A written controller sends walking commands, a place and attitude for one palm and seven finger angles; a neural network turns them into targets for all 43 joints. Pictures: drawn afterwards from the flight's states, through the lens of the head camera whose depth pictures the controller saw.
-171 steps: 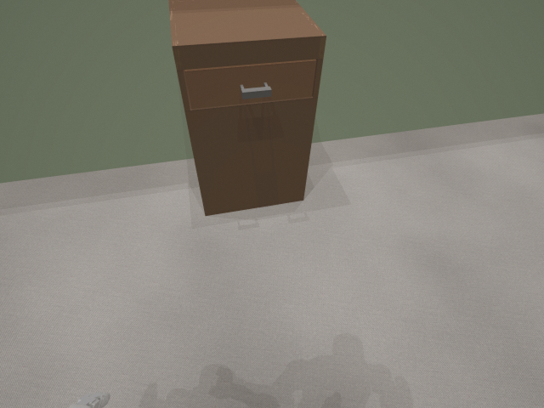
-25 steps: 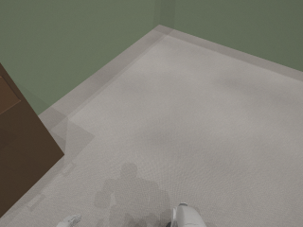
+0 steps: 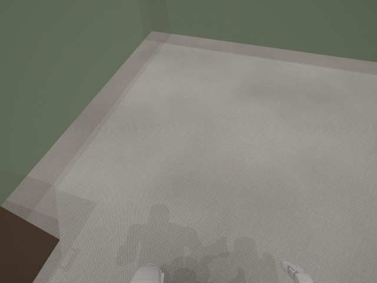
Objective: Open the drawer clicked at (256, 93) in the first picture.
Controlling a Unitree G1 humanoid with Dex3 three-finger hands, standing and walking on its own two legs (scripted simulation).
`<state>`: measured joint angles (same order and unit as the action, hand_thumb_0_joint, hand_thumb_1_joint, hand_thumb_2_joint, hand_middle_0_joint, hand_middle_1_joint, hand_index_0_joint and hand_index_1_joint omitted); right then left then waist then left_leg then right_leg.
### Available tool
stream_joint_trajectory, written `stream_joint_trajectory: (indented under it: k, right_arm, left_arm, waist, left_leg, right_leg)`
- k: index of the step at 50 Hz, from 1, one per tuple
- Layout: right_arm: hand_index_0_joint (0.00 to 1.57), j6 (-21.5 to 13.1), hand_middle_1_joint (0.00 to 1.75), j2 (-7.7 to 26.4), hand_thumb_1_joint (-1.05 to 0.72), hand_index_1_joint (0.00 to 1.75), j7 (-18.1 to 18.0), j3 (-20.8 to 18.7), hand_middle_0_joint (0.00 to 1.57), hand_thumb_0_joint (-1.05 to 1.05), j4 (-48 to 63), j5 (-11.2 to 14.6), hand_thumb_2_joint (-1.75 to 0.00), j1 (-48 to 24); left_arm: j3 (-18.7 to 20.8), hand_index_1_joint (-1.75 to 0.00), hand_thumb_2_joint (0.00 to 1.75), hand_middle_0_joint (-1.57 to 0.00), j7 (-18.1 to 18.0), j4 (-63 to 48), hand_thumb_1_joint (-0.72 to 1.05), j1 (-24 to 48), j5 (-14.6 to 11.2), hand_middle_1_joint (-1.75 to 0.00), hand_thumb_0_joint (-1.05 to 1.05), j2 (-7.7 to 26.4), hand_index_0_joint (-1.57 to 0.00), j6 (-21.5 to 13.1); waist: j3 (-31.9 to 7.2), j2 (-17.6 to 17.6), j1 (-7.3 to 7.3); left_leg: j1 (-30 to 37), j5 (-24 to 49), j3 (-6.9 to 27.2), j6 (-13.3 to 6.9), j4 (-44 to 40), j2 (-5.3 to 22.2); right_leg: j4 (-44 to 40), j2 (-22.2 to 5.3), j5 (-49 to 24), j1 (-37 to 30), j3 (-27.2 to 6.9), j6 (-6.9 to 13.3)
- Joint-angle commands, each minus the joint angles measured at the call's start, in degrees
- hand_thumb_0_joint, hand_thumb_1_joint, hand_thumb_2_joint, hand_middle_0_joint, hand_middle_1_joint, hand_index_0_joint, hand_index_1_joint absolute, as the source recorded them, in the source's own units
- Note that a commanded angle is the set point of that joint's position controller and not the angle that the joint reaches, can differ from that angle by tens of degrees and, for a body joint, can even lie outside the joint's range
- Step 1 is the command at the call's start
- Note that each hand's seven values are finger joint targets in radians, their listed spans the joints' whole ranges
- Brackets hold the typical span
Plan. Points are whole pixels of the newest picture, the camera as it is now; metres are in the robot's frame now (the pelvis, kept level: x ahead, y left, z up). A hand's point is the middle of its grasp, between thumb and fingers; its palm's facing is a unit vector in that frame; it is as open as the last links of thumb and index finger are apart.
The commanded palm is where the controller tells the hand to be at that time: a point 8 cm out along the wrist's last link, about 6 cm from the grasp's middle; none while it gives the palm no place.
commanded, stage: walk to a spot facing it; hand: left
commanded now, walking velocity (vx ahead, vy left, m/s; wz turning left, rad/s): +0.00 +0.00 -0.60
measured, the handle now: out of the picture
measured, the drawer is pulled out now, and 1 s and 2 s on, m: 0.00 0.00 0.00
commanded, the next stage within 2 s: turn to face it in 1.50 s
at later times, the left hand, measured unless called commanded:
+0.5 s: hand out of the picture +0.12 +0.26 -0.17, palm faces -0.24 -0.95 -0.19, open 7.4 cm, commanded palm none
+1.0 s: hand (154, 252) +0.20 +0.11 -0.14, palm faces -0.54 -0.80 -0.25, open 7.4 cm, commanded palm none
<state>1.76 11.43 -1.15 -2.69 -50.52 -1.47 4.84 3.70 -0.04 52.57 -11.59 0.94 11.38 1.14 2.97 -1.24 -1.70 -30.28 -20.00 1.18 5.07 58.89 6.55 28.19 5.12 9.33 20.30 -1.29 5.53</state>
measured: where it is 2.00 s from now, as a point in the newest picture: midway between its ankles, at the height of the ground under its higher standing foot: outside the picture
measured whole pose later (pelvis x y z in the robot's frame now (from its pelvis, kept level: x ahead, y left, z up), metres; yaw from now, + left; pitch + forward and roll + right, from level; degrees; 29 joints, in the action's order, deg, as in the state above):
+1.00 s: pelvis +0.03 +0.00 +0.01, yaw -36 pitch +1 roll +1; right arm 1.8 13.7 0.7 -4.0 -53.1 -1.8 11.2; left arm 2.6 0.7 52.6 -13.1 0.6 10.7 -0.9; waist 2.4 -2.1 0.6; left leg -30.8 -17.8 -2.0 6.2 59.8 7.8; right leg 24.6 2.4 16.4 9.0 -1.9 3.1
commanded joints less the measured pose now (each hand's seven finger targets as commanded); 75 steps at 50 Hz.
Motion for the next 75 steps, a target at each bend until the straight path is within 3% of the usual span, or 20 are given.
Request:
stream_joint_trajectory:
  k: [1, 7, 8, 10, 11, 16, 29, 34, 35, 36, 37, 40, 44, 53, 59, 60, 62, 65, 68, 75]
  right_arm:
    - [0.20, -0.5, 0.30, 4.4, -0.90, 0.30, -0.4, -1.1, 0.20, 0.00, 3.7, 0.4, -0.90, 1.9]
    - [0.20, -1.4, 0.30, 5.8, -0.90, 0.30, -1.1, -1.4, 0.20, 0.00, 3.5, 1.6, -0.90, 6.6]
    - [0.20, -2.0, 0.30, 7.3, -0.90, 0.30, -1.4, -1.6, 0.20, 0.00, 2.7, 1.6, -0.90, 9.9]
    - [0.20, -1.8, 0.30, 14.9, -0.90, 0.30, -1.2, -2.9, 0.20, 0.00, 4.2, 0.7, -0.90, 7.7]
    - [0.20, -1.4, 0.30, 12.8, -0.90, 0.30, -1.0, -2.1, 0.20, 0.00, 5.3, 0.3, -0.90, 4.7]
    - [0.20, -2.5, 0.30, 8.2, -0.90, 0.30, -1.5, -0.8, 0.20, 0.00, 5.3, 0.3, -0.90, 3.3]
    - [0.20, -2.3, 0.30, 10.3, -0.90, 0.30, -0.9, -3.2, 0.20, 0.00, -0.8, -0.1, -0.90, 14.9]
    - [0.20, -2.1, 0.30, 11.2, -0.90, 0.30, 0.0, -3.7, 0.20, 0.00, -1.1, 0.3, -0.90, 13.9]
    - [0.20, -1.9, 0.30, 9.7, -0.90, 0.30, 0.4, -3.2, 0.20, 0.00, -0.2, 0.9, -0.90, 14.2]
    - [0.20, -1.6, 0.30, 4.8, -0.90, 0.30, 0.7, -1.6, 0.20, 0.00, 3.0, 0.8, -0.90, 11.8]
    - [0.20, -0.9, 0.30, 6.3, -0.90, 0.30, -0.3, -1.5, 0.20, 0.00, 4.0, 0.7, -0.90, 8.9]
    - [0.20, -0.6, 0.30, 7.2, -0.90, 0.30, 0.5, -1.8, 0.20, 0.00, 3.2, 0.0, -0.90, 5.2]
    - [0.20, -0.9, 0.30, 6.5, -0.90, 0.30, 1.3, -2.3, 0.20, 0.00, 1.0, -0.3, -0.90, 8.2]
    - [0.20, -2.6, 0.30, 5.9, -0.90, 0.30, 2.0, -1.9, 0.20, 0.00, 4.6, 0.1, -0.90, -1.1]
    - [0.20, -4.4, 0.30, 6.1, -0.90, 0.30, 1.1, -1.6, 0.20, 0.00, 3.7, 0.8, -0.90, 3.8]
    - [0.20, -4.7, 0.30, 8.5, -0.90, 0.30, 0.3, -2.0, 0.20, 0.00, 1.3, 0.6, -0.90, 11.2]
    - [0.20, -4.6, 0.30, 17.8, -0.90, 0.30, -0.2, -3.4, 0.20, 0.00, -0.7, 0.0, -0.90, 20.7]
    - [0.20, -4.1, 0.30, 9.9, -0.90, 0.30, -0.3, -1.0, 0.20, 0.00, 2.1, 0.1, -0.90, 9.5]
    - [0.20, -4.5, 0.30, 7.3, -0.90, 0.30, -0.8, -0.3, 0.20, 0.00, 1.4, 0.3, -0.90, 8.5]
    - [0.20, -4.1, 0.30, 6.6, -0.90, 0.30, -0.9, -1.3, 0.20, 0.00, -1.0, 0.5, -0.90, 12.3]
  left_arm:
    - [3.0, -0.30, 0.90, -0.20, -0.4, -4.2, 0.90, -3.1, 0.5, -0.30, 0.00, 10.7, -0.20, -0.6]
    - [3.4, -0.30, 0.90, -0.20, -0.8, -5.5, 0.90, -0.6, 0.3, -0.30, 0.00, 12.2, -0.20, 0.2]
    - [3.2, -0.30, 0.90, -0.20, -0.7, -6.1, 0.90, 0.6, -0.1, -0.30, 0.00, 11.0, -0.20, 0.3]
    - [2.4, -0.30, 0.90, -0.20, 0.1, -7.7, 0.90, -0.7, -0.1, -0.30, 0.00, 6.9, -0.20, 0.5]
    - [3.1, -0.30, 0.90, -0.20, 0.2, -6.0, 0.90, -2.4, 0.7, -0.30, 0.00, 9.5, -0.20, 0.9]
    - [3.5, -0.30, 0.90, -0.20, 1.4, -3.2, 0.90, -4.7, 0.7, -0.30, 0.00, 7.9, -0.20, 2.1]
    - [1.6, -0.30, 0.90, -0.20, 2.0, -5.8, 0.90, 6.7, 0.3, -0.30, 0.00, 4.3, -0.20, 2.1]
    - [2.1, -0.30, 0.90, -0.20, 1.3, -4.8, 0.90, 0.9, 0.4, -0.30, 0.00, 6.2, -0.20, 0.4]
    - [2.9, -0.30, 0.90, -0.20, 0.7, -3.4, 0.90, -5.1, 0.8, -0.30, 0.00, 10.8, -0.20, -0.6]
    - [4.2, -0.30, 0.90, -0.20, -0.2, -2.0, 0.90, -9.6, 0.5, -0.30, 0.00, 17.3, -0.20, -1.0]
    - [4.4, -0.30, 0.90, -0.20, -0.9, -1.5, 0.90, -10.7, -0.6, -0.30, 0.00, 17.7, -0.20, -0.5]
    - [3.2, -0.30, 0.90, -0.20, -1.3, -3.8, 0.90, -1.9, -0.5, -0.30, 0.00, 12.1, -0.20, -0.4]
    - [2.4, -0.30, 0.90, -0.20, -0.5, -3.4, 0.90, -1.0, -0.2, -0.30, 0.00, 11.2, -0.20, -2.6]
    - [2.3, -0.30, 0.90, -0.20, -0.1, -1.0, 0.90, -7.8, 0.2, -0.30, 0.00, 10.9, -0.20, -3.9]
    - [2.7, -0.30, 0.90, -0.20, -0.5, -0.3, 0.90, -6.0, 0.2, -0.30, 0.00, 11.3, -0.20, -3.4]
    - [2.6, -0.30, 0.90, -0.20, -0.3, -0.7, 0.90, -5.0, -0.2, -0.30, 0.00, 10.0, -0.20, -3.3]
    - [1.6, -0.30, 0.90, -0.20, 0.4, -1.9, 0.90, -8.2, -1.0, -0.30, 0.00, 4.7, -0.20, -3.1]
    - [2.7, -0.30, 0.90, -0.20, 1.2, -0.2, 0.90, -6.0, 0.6, -0.30, 0.00, 6.5, -0.20, -1.4]
    - [2.6, -0.30, 0.90, -0.20, 1.8, 0.6, 0.90, -8.3, 0.4, -0.30, 0.00, 4.0, -0.20, 0.2]
    - [2.5, -0.30, 0.90, -0.20, 1.7, -2.1, 0.90, -2.7, 0.5, -0.30, 0.00, 2.4, -0.20, 1.9]
  waist:
    - [-6.9, 10.1, -0.64]
    - [-11.5, 10.8, 1.73]
    - [-13.0, 8.9, 3.41]
    - [-7.5, -15.0, 2.38]
    - [-5.4, -9.1, 1.50]
    - [-2.4, -7.7, -0.52]
    - [-2.6, -11.0, 5.15]
    - [-7.0, -6.6, 1.12]
    - [-11.5, 3.0, -1.81]
    - [-13.2, 19.2, -3.41]
    - [-13.7, 15.6, -4.08]
    - [-3.8, 11.2, -1.35]
    - [-1.7, 7.8, 1.54]
    - [0.0, 8.8, -0.95]
    - [-2.5, 8.4, 2.30]
    - [-5.6, 4.2, 5.56]
    - [-12.7, -18.5, 6.98]
    - [0.1, -8.7, 3.07]
    - [-0.4, -8.9, 0.65]
    - [-1.8, -6.6, 1.65]
  left_leg:
    - [3.9, -3.4, -1.8, -0.2, -9.5, -3.3]
    - [17.0, 0.9, -1.3, -2.2, -31.0, -6.4]
    - [26.7, 6.5, -0.1, -3.2, -38.3, -3.3]
    - [32.1, 20.8, 18.4, -9.8, -44.1, 19.7]
    - [25.5, 22.2, 15.7, -12.2, -42.9, 20.3]
    - [23.1, 32.9, -1.1, -8.9, -39.8, 9.2]
    - [29.8, 36.8, -7.8, -12.4, -35.9, 14.3]
    - [24.1, 36.4, -13.7, -6.9, -22.8, 13.8]
    - [13.6, 26.2, -15.8, -3.4, -10.6, 11.4]
    - [-3.8, -14.5, -14.8, 0.1, 4.0, 1.7]
    - [-5.8, -18.6, -5.5, -0.5, 9.6, 1.2]
    - [-8.4, -6.4, -3.0, -0.4, 9.9, 3.4]
    - [-4.2, 0.4, -4.2, 1.0, 3.9, 1.9]
    - [-6.3, 3.3, -3.8, 0.6, -7.9, -0.4]
    - [14.8, 5.3, -5.2, -1.5, -29.3, -3.9]
    - [27.4, 9.9, -4.8, -2.1, -35.0, -3.1]
    - [41.1, 15.4, 22.1, -10.6, -41.1, 23.8]
    - [19.9, 8.2, 10.9, -10.0, -45.3, 18.6]
    - [19.1, 27.4, -2.8, -8.0, -42.9, 13.1]
    - [25.4, 36.0, -10.0, -10.7, -40.4, 13.6]
  right_leg:
    - [-7.8, -14.3, -12.7, -7.2, -18.9, 4.8]
    - [-2.7, -12.8, -20.4, -8.4, -23.1, 1.5]
    - [1.0, -9.9, -15.8, -2.3, -20.1, -1.3]
    - [22.7, 0.3, 23.2, 18.1, -4.3, -7.8]
    - [32.3, -2.4, 21.5, 16.5, -4.8, -8.5]
    - [44.6, -4.4, 11.6, 15.2, -1.5, -10.3]
    - [21.1, -7.7, 15.6, 8.7, 6.3, -9.3]
    - [0.6, -6.1, 3.5, -8.4, 7.7, -5.9]
    - [-4.5, -13.4, -10.2, -22.3, -1.4, -2.8]
    - [-4.7, -27.7, -33.5, -30.9, -22.1, 3.7]
    - [-4.8, -29.6, -35.6, -28.6, -21.7, 7.9]
    - [-10.4, -21.6, -7.1, -18.8, -16.4, 5.4]
    - [-11.6, -17.4, -10.1, -13.8, -11.1, 3.8]
    - [-12.7, -16.7, -6.2, -16.6, -16.5, 5.3]
    - [-2.4, -14.3, -15.4, -10.6, -17.0, 2.2]
    - [6.2, -9.9, -14.4, -4.9, -13.9, 0.1]
    - [35.6, -1.0, 25.7, 14.1, -1.2, -5.7]
    - [44.1, -7.8, 18.0, 12.8, -1.1, -6.6]
    - [44.1, -8.5, 10.9, 10.8, 0.9, -8.1]
    - [37.8, -10.0, 6.6, 15.0, 3.6, -9.8]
